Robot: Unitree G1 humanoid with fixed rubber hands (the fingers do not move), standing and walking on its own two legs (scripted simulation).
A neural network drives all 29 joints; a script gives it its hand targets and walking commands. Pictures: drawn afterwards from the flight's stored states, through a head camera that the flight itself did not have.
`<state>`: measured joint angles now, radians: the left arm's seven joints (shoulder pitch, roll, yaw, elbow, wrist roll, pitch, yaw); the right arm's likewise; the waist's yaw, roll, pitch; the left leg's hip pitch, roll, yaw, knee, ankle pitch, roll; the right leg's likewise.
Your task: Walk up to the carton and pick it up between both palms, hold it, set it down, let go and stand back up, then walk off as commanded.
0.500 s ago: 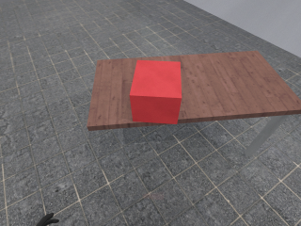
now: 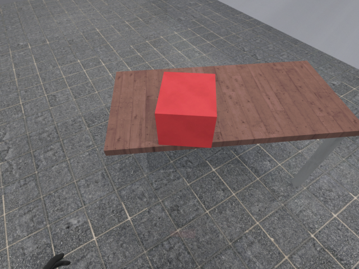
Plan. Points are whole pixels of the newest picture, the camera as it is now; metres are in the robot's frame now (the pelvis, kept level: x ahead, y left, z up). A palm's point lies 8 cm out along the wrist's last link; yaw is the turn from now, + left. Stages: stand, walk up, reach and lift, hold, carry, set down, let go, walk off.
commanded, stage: walk up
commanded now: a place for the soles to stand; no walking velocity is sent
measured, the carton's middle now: (187, 109) +0.70 -0.02 -0.12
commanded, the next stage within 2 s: none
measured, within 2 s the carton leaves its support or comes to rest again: neither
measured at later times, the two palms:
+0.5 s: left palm out of the picture +0.11 +0.32 -0.10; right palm out of the picture +0.07 -0.31 -0.10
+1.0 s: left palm out of the picture +0.11 +0.32 -0.10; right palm out of the picture +0.07 -0.31 -0.10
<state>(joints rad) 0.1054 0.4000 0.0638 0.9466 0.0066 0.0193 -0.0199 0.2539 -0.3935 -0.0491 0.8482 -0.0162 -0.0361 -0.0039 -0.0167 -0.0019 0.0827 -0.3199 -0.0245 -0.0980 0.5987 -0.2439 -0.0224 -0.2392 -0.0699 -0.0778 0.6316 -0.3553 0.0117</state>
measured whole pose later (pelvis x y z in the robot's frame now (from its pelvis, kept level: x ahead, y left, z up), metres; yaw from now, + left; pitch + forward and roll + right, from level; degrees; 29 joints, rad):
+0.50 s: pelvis +0.00 +0.00 +0.00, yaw +0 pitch -2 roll +0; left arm 0.11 0.40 0.06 0.95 0.01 0.02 -0.02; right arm 0.25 -0.39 -0.05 0.85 -0.02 -0.04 0.00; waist -0.02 0.00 0.08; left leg -0.32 -0.02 -0.10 0.60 -0.24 -0.02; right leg -0.24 -0.07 -0.08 0.63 -0.35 0.01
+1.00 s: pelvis +0.00 +0.00 +0.00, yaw +0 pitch -2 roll +0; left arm 0.11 0.40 0.06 0.95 0.01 0.02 -0.02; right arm 0.25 -0.39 -0.05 0.85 -0.02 -0.04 0.00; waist -0.02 0.00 0.08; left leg -0.32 -0.02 -0.10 0.60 -0.24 -0.02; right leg -0.24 -0.07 -0.08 0.63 -0.35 0.01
